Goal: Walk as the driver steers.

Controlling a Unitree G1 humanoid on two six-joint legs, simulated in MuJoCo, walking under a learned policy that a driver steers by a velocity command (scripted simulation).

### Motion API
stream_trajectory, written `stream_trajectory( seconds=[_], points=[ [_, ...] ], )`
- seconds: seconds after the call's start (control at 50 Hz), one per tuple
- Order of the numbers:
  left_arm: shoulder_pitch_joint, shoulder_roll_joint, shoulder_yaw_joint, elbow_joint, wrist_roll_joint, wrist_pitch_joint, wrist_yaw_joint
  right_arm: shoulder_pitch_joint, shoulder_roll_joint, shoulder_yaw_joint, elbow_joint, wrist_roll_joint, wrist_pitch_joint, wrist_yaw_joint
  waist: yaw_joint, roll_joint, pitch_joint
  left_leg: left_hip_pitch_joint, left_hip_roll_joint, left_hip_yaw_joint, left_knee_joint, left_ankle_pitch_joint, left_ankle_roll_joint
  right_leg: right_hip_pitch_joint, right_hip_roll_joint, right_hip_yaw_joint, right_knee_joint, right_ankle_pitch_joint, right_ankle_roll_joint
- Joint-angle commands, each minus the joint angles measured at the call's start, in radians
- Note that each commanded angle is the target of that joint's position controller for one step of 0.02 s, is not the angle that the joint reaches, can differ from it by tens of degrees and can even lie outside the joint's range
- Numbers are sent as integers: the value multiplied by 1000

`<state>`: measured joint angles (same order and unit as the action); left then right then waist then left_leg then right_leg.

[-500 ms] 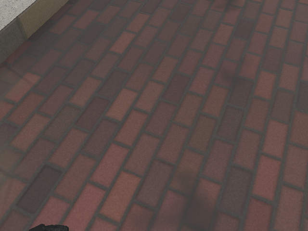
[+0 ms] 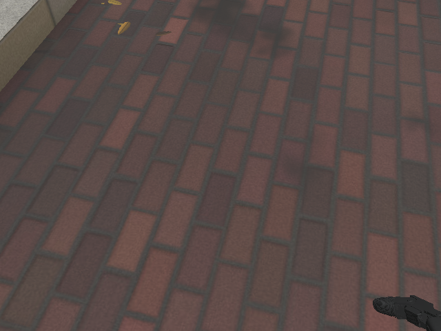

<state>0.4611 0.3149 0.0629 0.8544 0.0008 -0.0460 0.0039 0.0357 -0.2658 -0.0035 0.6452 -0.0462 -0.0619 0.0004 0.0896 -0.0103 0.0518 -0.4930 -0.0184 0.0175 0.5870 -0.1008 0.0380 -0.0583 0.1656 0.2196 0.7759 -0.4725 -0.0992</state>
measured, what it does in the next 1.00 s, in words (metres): walks ahead: right foot, then left foot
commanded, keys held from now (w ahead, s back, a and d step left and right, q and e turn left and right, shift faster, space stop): w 1.00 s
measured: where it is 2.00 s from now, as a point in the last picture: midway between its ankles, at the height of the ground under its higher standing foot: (265, 201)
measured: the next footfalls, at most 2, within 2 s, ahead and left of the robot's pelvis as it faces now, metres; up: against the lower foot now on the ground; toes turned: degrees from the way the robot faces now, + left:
right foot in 0.46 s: +0.38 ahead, -0.12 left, +0.00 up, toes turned -7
left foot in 0.98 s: +0.68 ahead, +0.04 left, +0.00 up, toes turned +0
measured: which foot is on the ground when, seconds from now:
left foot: down 0.00-0.48, up 0.50-0.96, down 0.98-1.00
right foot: up 0.00-0.44, down 0.46-0.98, up 1.00-1.00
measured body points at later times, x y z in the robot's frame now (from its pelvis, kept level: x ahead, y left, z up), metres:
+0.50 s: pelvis +0.26 -0.03 +0.01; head +0.29 -0.05 +0.46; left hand +0.49 +0.17 -0.08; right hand +0.20 -0.28 -0.13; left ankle +0.12 +0.10 -0.68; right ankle +0.34 -0.12 -0.72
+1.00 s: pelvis +0.53 -0.03 +0.01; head +0.56 -0.02 +0.45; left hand +0.47 +0.22 -0.14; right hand +0.71 -0.27 -0.09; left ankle +0.64 +0.04 -0.72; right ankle +0.34 -0.12 -0.71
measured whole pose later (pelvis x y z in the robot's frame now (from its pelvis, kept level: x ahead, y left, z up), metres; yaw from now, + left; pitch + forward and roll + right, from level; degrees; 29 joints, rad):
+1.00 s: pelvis +0.53 -0.03 +0.01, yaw -4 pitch +1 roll -1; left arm 0.45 0.23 0.03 1.03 0.02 -0.07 0.01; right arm 0.04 -0.23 -0.02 0.77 -0.04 -0.06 0.02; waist 0.06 0.00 0.05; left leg -0.45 0.01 0.08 0.54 -0.09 0.09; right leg 0.07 0.04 -0.05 0.42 -0.45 -0.04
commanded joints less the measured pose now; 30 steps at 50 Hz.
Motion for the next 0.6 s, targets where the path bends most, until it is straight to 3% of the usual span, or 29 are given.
stream_trajectory(
  seconds=[0.02, 0.04, 0.06, 0.1, 0.14, 0.18, 0.28, 0.34, 0.4, 0.42, 0.44, 0.46, 0.48, 0.5, 0.52, 0.54, 0.56, 0.6],
  points=[
    [35, 101, 11, -77, 25, -13, 1, 282, -188, -78, 17, 13, 6, -14, -115, 146, -236, 622, 428, -712, -283, -304, 201, -537, -82, -62, 535, 36, 21],
    [-28, 92, 7, -73, 33, -9, -8, 236, -116, -61, 20, 18, 3, -6, -115, 49, -130, 491, 372, -560, -306, -276, 187, -520, -110, -79, 501, 106, 24],
    [-59, 72, 3, -77, 34, -5, -16, 216, -87, -52, 31, 12, 0, -3, -99, 41, -82, 416, 321, -452, -334, -218, 161, -504, -135, -88, 450, 130, 25],
    [-75, 48, -4, -79, 43, 12, -30, 239, -92, -51, 71, 17, -17, 1, -82, 93, -41, 334, 268, -320, -363, -39, 153, -472, -150, -96, 397, 135, 33],
    [-90, 36, -8, -82, 44, 20, -36, 278, -100, -53, 103, 27, -39, 13, -74, 101, -50, 340, 261, -258, -374, 103, 164, -482, -144, -97, 355, 149, 36],
    [-157, 30, -14, -103, 46, 21, -43, 294, -108, -56, 125, 32, -49, 18, -76, 103, -33, 352, 259, -203, -408, 129, 172, -541, -158, -107, 291, 204, 46],
    [-381, -15, -50, -164, 41, 8, -63, 340, -108, -55, 173, 39, -39, 23, -115, 101, 1, 316, 191, -56, -444, 166, 140, -485, -207, -232, -38, 399, 74],
    [-456, -5, -55, -181, 34, 4, -60, 406, -138, -63, 208, 38, -34, 22, -140, 102, 4, 363, 221, -61, -420, 218, 130, -429, -198, -271, -143, 400, 65],
    [-453, 18, -48, -182, 38, -3, -46, 427, -155, -67, 234, 33, -20, 15, -127, 105, 3, 442, 257, -69, -345, 328, 118, -376, -175, -285, -216, 316, 29],
    [-396, 25, -42, -162, 42, -8, -41, 426, -157, -66, 241, 35, -15, 12, -97, 99, -22, 454, 247, -51, -261, 437, 107, -291, -150, -294, -262, 298, 13],
    [-272, 43, -31, -116, 51, -19, -32, 433, -145, -61, 250, 38, -10, 11, -43, 62, -87, 431, 207, -9, -97, 506, 88, -127, -127, -297, -324, 305, -10],
    [-103, 98, -10, -72, 68, -27, -20, 420, -118, -50, 229, 41, -12, 10, 28, 4, -198, 298, 166, 25, 127, 354, 64, 105, -244, -164, -340, 238, -54],
    [4, 208, 19, -63, 79, -23, -4, 469, -11, -23, 171, 59, -16, 18, 28, -211, -331, -45, 26, 95, 491, -174, 13, 400, -555, 285, -401, 142, -169],
    [-1, 189, 24, -50, 28, -8, -1, 438, -112, -52, 182, 36, -6, 6, 35, -170, -324, -170, -11, -4, 631, -419, 19, 348, -587, 451, -497, 153, -210],
    [-84, 136, 10, -53, 17, -6, -2, 373, -130, -60, 169, 31, -4, 6, -6, -99, -174, -219, 49, -47, 650, -352, 31, 244, -528, 288, -495, 193, -187],
    [-143, 79, -4, -56, 18, -14, -7, 338, -104, -53, 164, 36, -9, 13, -33, -69, -105, -192, 80, -53, 602, -283, 32, 128, -480, 179, -522, 284, -164],
    [-175, 48, -12, -53, 19, -22, -9, 335, -89, -52, 171, 35, -3, 17, -66, -67, -63, -140, 104, -49, 544, -249, 27, 39, -431, 95, -554, 344, -128],
    [-189, 21, -19, -36, 18, -36, -6, 366, -65, -48, 193, 14, 21, 27, -107, -77, -45, -57, 112, -37, 499, -212, 5, -54, -379, 4, -597, 430, -105]
  ],
)
Keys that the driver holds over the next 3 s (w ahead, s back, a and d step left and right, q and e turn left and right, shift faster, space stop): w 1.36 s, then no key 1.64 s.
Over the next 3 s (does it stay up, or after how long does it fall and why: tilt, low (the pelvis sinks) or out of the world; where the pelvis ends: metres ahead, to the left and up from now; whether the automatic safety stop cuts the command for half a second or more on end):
stays up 0.89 -0.06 0.03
